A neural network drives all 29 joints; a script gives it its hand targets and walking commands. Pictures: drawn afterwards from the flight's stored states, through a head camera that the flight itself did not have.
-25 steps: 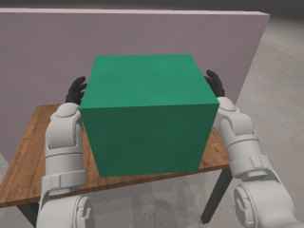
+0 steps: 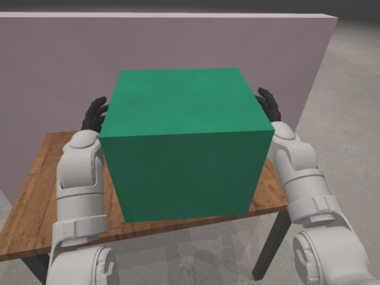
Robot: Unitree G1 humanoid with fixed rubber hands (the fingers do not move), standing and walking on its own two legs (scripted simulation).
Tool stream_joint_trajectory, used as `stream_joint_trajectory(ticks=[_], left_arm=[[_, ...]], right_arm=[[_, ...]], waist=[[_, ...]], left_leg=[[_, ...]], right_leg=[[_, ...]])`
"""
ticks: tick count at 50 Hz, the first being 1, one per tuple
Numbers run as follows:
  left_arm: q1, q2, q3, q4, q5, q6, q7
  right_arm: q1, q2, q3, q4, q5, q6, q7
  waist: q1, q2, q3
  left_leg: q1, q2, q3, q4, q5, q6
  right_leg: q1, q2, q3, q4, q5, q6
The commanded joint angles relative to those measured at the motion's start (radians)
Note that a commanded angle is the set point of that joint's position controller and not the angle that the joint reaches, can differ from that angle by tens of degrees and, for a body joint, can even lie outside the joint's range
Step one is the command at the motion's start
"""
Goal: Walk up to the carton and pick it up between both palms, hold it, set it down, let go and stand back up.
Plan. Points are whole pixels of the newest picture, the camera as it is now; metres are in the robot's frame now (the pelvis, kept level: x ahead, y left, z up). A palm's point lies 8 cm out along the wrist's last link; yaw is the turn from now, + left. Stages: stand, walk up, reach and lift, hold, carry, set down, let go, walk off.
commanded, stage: hold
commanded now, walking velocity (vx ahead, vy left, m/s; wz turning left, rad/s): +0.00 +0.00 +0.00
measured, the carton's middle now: (184, 142) +0.38 +0.01 +0.18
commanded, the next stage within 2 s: none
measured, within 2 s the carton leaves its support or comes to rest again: neither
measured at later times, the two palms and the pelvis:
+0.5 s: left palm (92, 133) +0.36 +0.18 +0.22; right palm (268, 124) +0.37 -0.17 +0.23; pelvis +0.00 +0.00 +0.00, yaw +0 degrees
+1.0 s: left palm (94, 132) +0.36 +0.18 +0.22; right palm (270, 125) +0.37 -0.17 +0.23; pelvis +0.00 +0.00 +0.00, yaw +0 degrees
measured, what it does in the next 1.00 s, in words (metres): stands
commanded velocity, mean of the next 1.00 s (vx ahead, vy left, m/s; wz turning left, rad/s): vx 0.00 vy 0.00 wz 0.00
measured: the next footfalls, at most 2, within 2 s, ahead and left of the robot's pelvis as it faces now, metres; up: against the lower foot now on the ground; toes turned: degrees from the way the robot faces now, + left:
none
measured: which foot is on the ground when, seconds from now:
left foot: down 0.00-1.00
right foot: down 0.00-1.00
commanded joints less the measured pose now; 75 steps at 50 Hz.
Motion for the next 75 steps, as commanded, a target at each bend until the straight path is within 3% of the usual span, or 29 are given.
stream_joint_trajectory(ticks=[1, 3, 4, 7, 11, 12, 13, 15, 18, 21, 22, 28, 31, 34, 42, 43, 46, 47, 50, 58, 61, 62, 64, 67, 68, 69, 71, 73, 75], left_arm=[[-0.696, -0.535, -0.47, -0.192, -0.186, -0.084, -0.125], [-0.69, -0.535, -0.468, -0.167, -0.174, -0.082, -0.121], [-0.699, -0.53, -0.463, -0.178, -0.179, -0.088, -0.122], [-0.683, -0.528, -0.456, -0.168, -0.176, -0.087, -0.121], [-0.707, -0.521, -0.434, -0.12, -0.16, -0.079, -0.13], [-0.685, -0.531, -0.43, -0.117, -0.155, -0.079, -0.129], [-0.687, -0.534, -0.447, -0.151, -0.168, -0.085, -0.125], [-0.695, -0.523, -0.428, -0.148, -0.159, -0.082, -0.121], [-0.733, -0.515, -0.411, -0.104, -0.161, -0.087, -0.13], [-0.726, -0.537, -0.44, -0.129, -0.163, -0.086, -0.128], [-0.733, -0.538, -0.448, -0.156, -0.167, -0.087, -0.126], [-0.684, -0.533, -0.443, -0.166, -0.17, -0.086, -0.129], [-0.664, -0.528, -0.447, -0.181, -0.163, -0.075, -0.128], [-0.686, -0.523, -0.43, -0.166, -0.155, -0.073, -0.132], [-0.704, -0.549, -0.47, -0.18, -0.181, -0.078, -0.123], [-0.711, -0.528, -0.458, -0.162, -0.18, -0.08, -0.121], [-0.691, -0.54, -0.457, -0.149, -0.165, -0.075, -0.125], [-0.692, -0.536, -0.434, -0.14, -0.157, -0.075, -0.124], [-0.691, -0.533, -0.439, -0.129, -0.165, -0.077, -0.124], [-0.688, -0.516, -0.435, -0.145, -0.165, -0.087, -0.123], [-0.679, -0.531, -0.443, -0.159, -0.163, -0.081, -0.131], [-0.675, -0.527, -0.443, -0.147, -0.164, -0.076, -0.134], [-0.673, -0.514, -0.429, -0.132, -0.143, -0.076, -0.139], [-0.688, -0.54, -0.473, -0.192, -0.182, -0.086, -0.13], [-0.689, -0.535, -0.469, -0.189, -0.18, -0.088, -0.128], [-0.686, -0.529, -0.468, -0.187, -0.178, -0.09, -0.126], [-0.676, -0.545, -0.475, -0.19, -0.176, -0.09, -0.121], [-0.696, -0.536, -0.46, -0.155, -0.173, -0.089, -0.123], [-0.728, -0.544, -0.468, -0.167, -0.182, -0.09, -0.116]], right_arm=[[-0.788, 0.627, 0.35, -0.364, 0.123, -0.047, 0.122], [-0.782, 0.621, 0.348, -0.343, 0.121, -0.043, 0.123], [-0.789, 0.63, 0.348, -0.358, 0.12, -0.045, 0.123], [-0.789, 0.636, 0.355, -0.354, 0.116, -0.042, 0.123], [-0.807, 0.619, 0.321, -0.303, 0.102, -0.038, 0.125], [-0.801, 0.63, 0.328, -0.317, 0.103, -0.038, 0.126], [-0.8, 0.638, 0.347, -0.337, 0.114, -0.044, 0.127], [-0.779, 0.616, 0.33, -0.304, 0.118, -0.037, 0.126], [-0.826, 0.64, 0.313, -0.276, 0.095, -0.043, 0.134], [-0.802, 0.631, 0.311, -0.276, 0.098, -0.046, 0.133], [-0.816, 0.632, 0.322, -0.322, 0.098, -0.051, 0.133], [-0.782, 0.63, 0.346, -0.336, 0.116, -0.047, 0.122], [-0.753, 0.606, 0.342, -0.334, 0.127, -0.045, 0.123], [-0.759, 0.614, 0.332, -0.308, 0.106, -0.038, 0.131], [-0.808, 0.613, 0.34, -0.352, 0.121, -0.051, 0.131], [-0.813, 0.603, 0.331, -0.339, 0.112, -0.049, 0.13], [-0.803, 0.603, 0.326, -0.329, 0.109, -0.047, 0.132], [-0.808, 0.614, 0.328, -0.325, 0.106, -0.044, 0.134], [-0.8, 0.615, 0.333, -0.319, 0.1, -0.045, 0.137], [-0.788, 0.62, 0.355, -0.329, 0.12, -0.048, 0.122], [-0.769, 0.619, 0.353, -0.339, 0.118, -0.046, 0.119], [-0.782, 0.612, 0.346, -0.331, 0.112, -0.042, 0.117], [-0.77, 0.631, 0.334, -0.319, 0.107, -0.037, 0.117], [-0.778, 0.625, 0.334, -0.363, 0.118, -0.051, 0.118], [-0.775, 0.625, 0.35, -0.365, 0.121, -0.05, 0.117], [-0.776, 0.617, 0.345, -0.356, 0.12, -0.049, 0.116], [-0.764, 0.622, 0.35, -0.356, 0.117, -0.049, 0.122], [-0.798, 0.624, 0.329, -0.341, 0.105, -0.047, 0.131], [-0.812, 0.617, 0.329, -0.335, 0.102, -0.053, 0.138]], waist=[[-0.014, 0.056, -0.395], [-0.007, 0.069, -0.366], [-0.013, 0.043, -0.383], [0.002, 0.042, -0.382], [-0.011, 0.051, -0.326], [0.004, 0.033, -0.34], [0.007, 0.051, -0.38], [-0.005, 0.045, -0.36], [0.008, 0.025, -0.337], [-0.007, 0.073, -0.341], [-0.01, 0.067, -0.4], [-0.006, 0.047, -0.383], [-0.012, 0.063, -0.366], [-0.005, 0.053, -0.336], [-0.012, 0.067, -0.384], [-0.007, 0.046, -0.379], [-0.016, 0.073, -0.355], [-0.001, 0.047, -0.359], [0.001, 0.035, -0.362], [0.008, 0.038, -0.375], [-0.017, 0.057, -0.364], [-0.011, 0.035, -0.351], [-0.009, 0.052, -0.329], [-0.029, 0.071, -0.401], [-0.016, 0.059, -0.399], [-0.021, 0.044, -0.391], [-0.015, 0.07, -0.373], [-0.013, 0.039, -0.353], [-0.008, 0.062, -0.378]], left_leg=[[0.09, -0.088, 0.009, -0.007, 0.269, -0.021], [0.077, -0.086, 0.008, -0.008, 0.267, -0.023], [0.088, -0.087, 0.003, -0.007, 0.259, -0.015], [0.079, -0.087, 0.01, -0.013, 0.248, -0.01], [0.042, -0.085, 0.009, -0.029, 0.184, -0.007], [0.052, -0.083, 0.016, -0.031, 0.194, -0.004], [0.069, -0.086, 0.011, -0.019, 0.235, -0.011], [0.075, -0.086, 0.009, -0.01, 0.258, -0.013], [0.039, -0.084, 0.019, -0.037, 0.141, 0.008], [0.055, -0.086, 0.021, -0.029, 0.217, -0.016], [0.078, -0.087, 0.012, -0.017, 0.242, -0.015], [0.091, -0.087, 0.009, -0.009, 0.281, -0.021], [0.098, -0.087, 0.004, 0.0, 0.305, -0.025], [0.07, -0.085, 0.007, -0.016, 0.227, -0.018], [0.075, -0.081, 0.012, -0.009, 0.259, -0.024], [0.064, -0.082, 0.008, -0.017, 0.241, -0.013], [0.062, -0.083, 0.009, -0.026, 0.227, -0.02], [0.067, -0.079, 0.01, -0.023, 0.224, -0.016], [0.068, -0.079, 0.013, -0.023, 0.224, -0.008], [0.081, -0.089, 0.013, -0.007, 0.265, -0.013], [0.085, -0.09, 0.012, -0.01, 0.273, -0.021], [0.089, -0.087, 0.007, -0.009, 0.276, -0.015], [0.078, -0.087, 0.012, -0.02, 0.235, -0.012], [0.108, -0.09, 0.002, 0.004, 0.302, -0.026], [0.108, -0.089, 0.006, 0.003, 0.303, -0.028], [0.102, -0.089, 0.003, 0.002, 0.302, -0.025], [0.092, -0.084, -0.002, 0.0, 0.278, -0.028], [0.069, -0.085, 0.005, -0.018, 0.205, -0.016], [0.054, -0.082, 0.008, -0.026, 0.189, -0.016]], right_leg=[[0.128, 0.064, 0.031, 0.004, 0.177, 0.026], [0.107, 0.064, 0.023, 0.001, 0.169, 0.027], [0.116, 0.065, 0.027, -0.001, 0.161, 0.03], [0.123, 0.059, 0.034, 0.003, 0.173, 0.031], [0.106, 0.055, 0.031, -0.007, 0.093, 0.025], [0.105, 0.061, 0.025, -0.006, 0.112, 0.025], [0.119, 0.066, 0.026, 0.001, 0.145, 0.029], [0.116, 0.067, 0.026, -0.003, 0.167, 0.022], [0.09, 0.053, 0.029, -0.015, 0.051, 0.024], [0.11, 0.06, 0.029, -0.007, 0.118, 0.025], [0.121, 0.063, 0.031, 0.002, 0.142, 0.025], [0.135, 0.066, 0.029, 0.007, 0.21, 0.028], [0.122, 0.069, 0.022, -0.002, 0.204, 0.024], [0.107, 0.062, 0.028, -0.009, 0.122, 0.021], [0.115, 0.064, 0.029, 0.001, 0.15, 0.02], [0.122, 0.066, 0.028, -0.002, 0.147, 0.024], [0.103, 0.067, 0.027, -0.01, 0.113, 0.017], [0.116, 0.069, 0.027, -0.005, 0.129, 0.02], [0.104, 0.068, 0.023, -0.007, 0.121, 0.022], [0.123, 0.06, 0.033, 0.0, 0.194, 0.033], [0.136, 0.064, 0.032, 0.004, 0.202, 0.028], [0.123, 0.059, 0.032, -0.003, 0.192, 0.029], [0.114, 0.058, 0.032, -0.003, 0.174, 0.032], [0.128, 0.066, 0.025, 0.008, 0.21, 0.02], [0.117, 0.069, 0.027, 0.007, 0.212, 0.026], [0.122, 0.067, 0.024, 0.002, 0.197, 0.027], [0.11, 0.066, 0.027, 0.002, 0.172, 0.022], [0.09, 0.063, 0.024, -0.009, 0.082, 0.025], [0.092, 0.065, 0.023, -0.005, 0.07, 0.015]])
